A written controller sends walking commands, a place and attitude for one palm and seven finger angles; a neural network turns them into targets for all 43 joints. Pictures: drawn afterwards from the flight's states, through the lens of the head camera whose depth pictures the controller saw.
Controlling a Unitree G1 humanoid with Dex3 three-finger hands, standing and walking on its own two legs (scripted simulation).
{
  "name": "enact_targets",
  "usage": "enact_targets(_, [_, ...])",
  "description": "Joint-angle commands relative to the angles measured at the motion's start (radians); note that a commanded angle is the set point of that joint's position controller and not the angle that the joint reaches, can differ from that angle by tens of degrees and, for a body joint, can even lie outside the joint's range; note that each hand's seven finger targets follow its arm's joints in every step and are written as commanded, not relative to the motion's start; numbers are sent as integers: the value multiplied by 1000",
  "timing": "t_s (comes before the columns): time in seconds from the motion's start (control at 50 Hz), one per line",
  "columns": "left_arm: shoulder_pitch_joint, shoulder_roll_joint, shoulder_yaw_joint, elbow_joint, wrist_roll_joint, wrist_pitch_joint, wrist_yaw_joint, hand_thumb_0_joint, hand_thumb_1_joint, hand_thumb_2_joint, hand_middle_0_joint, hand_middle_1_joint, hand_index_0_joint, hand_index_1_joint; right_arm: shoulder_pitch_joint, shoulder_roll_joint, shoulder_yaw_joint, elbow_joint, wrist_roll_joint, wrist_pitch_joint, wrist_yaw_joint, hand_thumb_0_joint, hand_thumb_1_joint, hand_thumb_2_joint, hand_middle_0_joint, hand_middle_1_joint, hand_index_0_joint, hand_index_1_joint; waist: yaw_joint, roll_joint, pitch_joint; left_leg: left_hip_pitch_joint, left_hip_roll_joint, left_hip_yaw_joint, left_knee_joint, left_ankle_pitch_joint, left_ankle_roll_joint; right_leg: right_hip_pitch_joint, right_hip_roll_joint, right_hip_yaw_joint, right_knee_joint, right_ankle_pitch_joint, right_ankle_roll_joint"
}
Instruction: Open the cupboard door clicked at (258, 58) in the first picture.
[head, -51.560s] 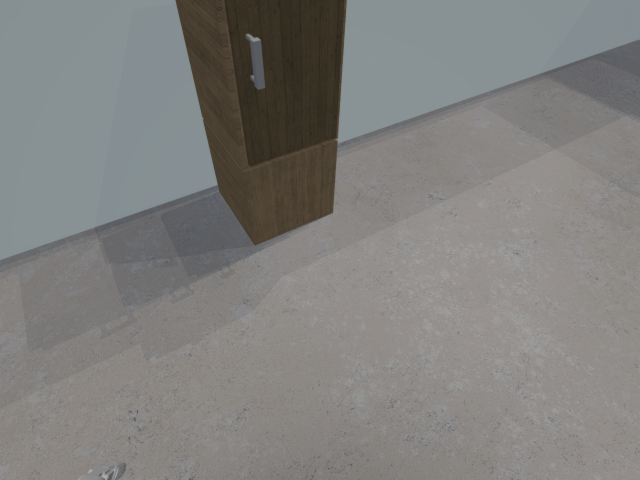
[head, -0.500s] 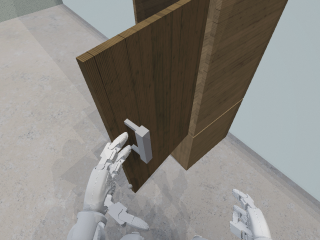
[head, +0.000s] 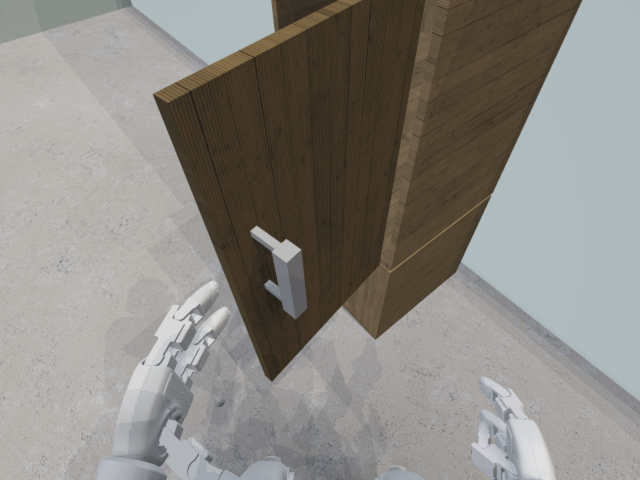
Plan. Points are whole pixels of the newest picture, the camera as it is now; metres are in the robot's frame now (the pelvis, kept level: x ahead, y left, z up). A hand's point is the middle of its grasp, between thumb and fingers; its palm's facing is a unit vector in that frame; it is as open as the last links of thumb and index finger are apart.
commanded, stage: draw the hand back to the body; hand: left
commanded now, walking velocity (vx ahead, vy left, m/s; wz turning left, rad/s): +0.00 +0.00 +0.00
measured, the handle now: (278, 273) +0.34 +0.07 +0.08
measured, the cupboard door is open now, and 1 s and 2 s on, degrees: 100 100 100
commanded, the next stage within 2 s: step back with the hand held close in 1.52 s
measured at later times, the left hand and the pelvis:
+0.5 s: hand (121, 385) +0.19 +0.18 +0.14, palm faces +0.01 -0.99 -0.16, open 16.0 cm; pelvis +0.00 +0.01 +0.03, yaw +0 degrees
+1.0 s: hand out of the picture +0.22 +0.26 +0.21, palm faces +0.36 -0.84 -0.40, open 10.8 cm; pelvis +0.03 +0.02 +0.07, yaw -1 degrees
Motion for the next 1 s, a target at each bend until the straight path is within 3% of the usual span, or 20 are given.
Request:
enact_targets(0.0, [2,110,105,-288,-4,-47,33,0,-500,300,-150,-300,-150,-300,-53,-82,-41,-185,5,-48,-12,0,-900,-900,200,300,200,300,5,-45,-170,122,-42,19,-167,255,39,180,26,38,-204,291,2])
enact_targets(0.06, [0,107,119,-294,-21,-21,37,0,-500,300,-150,-300,-150,-300,-60,-79,-32,-181,12,-49,-18,0,-900,-900,200,300,200,300,1,-44,-139,139,-41,18,-192,242,39,191,28,34,-234,275,5])
enact_targets(0.12, [-10,118,142,-255,-44,10,17,0,-500,300,-150,-300,-150,-300,-72,-87,-25,-169,16,-55,-27,0,-900,-900,200,300,200,300,-7,-89,-83,129,-38,12,-210,193,41,191,29,44,-285,194,10])
enact_targets(0.16, [-7,122,144,-280,-56,19,-2,0,-500,300,-150,-300,-150,-300,-71,-91,-21,-169,19,-67,-29,0,-900,-900,200,300,200,300,-4,-46,-90,158,-39,12,-228,198,39,203,27,38,-288,203,9])
enact_targets(0.22, [17,149,185,-269,-77,45,-29,0,-500,300,-150,-300,-150,-300,-77,-93,-19,-157,21,-76,-35,0,-900,-900,200,300,200,300,5,-65,-79,175,-37,6,-248,224,41,229,31,27,-301,237,10])
enact_targets(0.32, [-22,185,242,-310,-108,61,-56,0,-500,300,-150,-300,-150,-300,-83,-96,-13,-141,27,-98,-42,0,-900,-900,200,300,200,300,12,-22,-74,228,-34,0,-281,247,39,256,35,14,-320,258,7])
enact_targets(0.34, [-30,174,236,-322,-115,64,-60,0,-465,315,-151,-300,-151,-300,-84,-95,-10,-140,30,-104,-42,0,-900,-900,200,300,200,300,9,13,-68,245,-35,-2,-290,252,37,255,35,7,-320,268,6])
enact_targets(0.42, [-44,195,267,-313,-128,97,-76,0,-325,375,-156,-300,-156,-300,-87,-102,-7,-120,32,-120,-45,0,-900,-900,200,300,200,300,13,-1,-51,271,-30,-9,-317,266,37,279,39,-3,-342,283,7])
enact_targets(0.44, [-72,342,288,-421,30,125,67,0,-290,390,-158,-300,-158,-300,-84,-94,-11,-127,12,-105,-73,0,-900,-900,200,300,200,300,59,-9,-60,287,-16,11,-370,274,40,323,11,55,-397,290,-6])
enact_targets(0.46, [8,251,262,-374,45,160,131,0,-255,405,-159,-300,-159,-300,-75,-70,-4,-119,6,-98,-80,0,-900,-900,200,300,200,300,37,-17,-16,303,-21,19,-383,260,38,315,6,46,-424,271,-4])
enact_targets(0.48, [31,220,232,-357,71,185,168,0,-220,420,-160,-300,-160,-300,-72,-70,-1,-106,6,-87,-80,0,-900,-900,200,300,200,300,33,4,15,317,-16,22,-392,258,38,318,5,38,-437,261,-1])
enact_targets(0.5, [12,232,238,-373,86,198,195,0,-185,435,-161,-300,-161,-300,-76,-74,2,-99,5,-80,-81,0,-900,-900,200,300,200,300,30,15,17,339,-15,22,-404,268,39,329,5,34,-448,270,-1])
enact_targets(0.52, [7,243,250,-360,98,206,216,0,-150,450,-162,-300,-162,-300,-89,-75,3,-90,3,-76,-81,0,-900,-900,200,300,200,300,32,-19,30,349,-13,18,-421,271,40,351,6,30,-471,265,-1])
enact_targets(0.66, [-51,275,293,-359,130,209,274,0,95,555,-171,-300,-171,-300,-120,-80,14,-41,-9,-86,-88,0,-900,-900,200,300,200,300,34,27,57,485,-6,16,-541,335,39,456,3,19,-548,321,2])
enact_targets(0.72, [-52,303,334,-357,132,207,283,0,200,600,-175,-300,-175,-300,-136,-85,13,-18,-14,-96,-84,0,-900,-900,200,300,200,300,46,11,35,534,-1,15,-583,406,37,529,3,15,-576,379,1])
enact_targets(0.78, [-56,294,347,-355,130,203,281,0,305,645,-179,-300,-179,-300,-148,-84,11,3,-15,-100,-77,0,-900,-900,200,300,200,300,48,18,56,573,4,20,-617,472,32,563,5,13,-602,425,3])
enact_targets(0.84, [-74,301,377,-330,126,201,280,0,410,690,-182,-300,-182,-300,-163,-86,9,21,-18,-98,-71,0,-900,-900,200,300,200,300,51,-14,83,588,8,22,-654,499,29,601,7,10,-631,446,4])
enact_targets(0.98, [-136,349,474,-318,117,191,280,0,655,795,-191,-300,-191,-300,-177,-88,-2,50,-23,-82,-64,0,-900,-900,200,300,200,300,63,21,72,650,5,38,-698,558,27,667,10,19,-680,503,3])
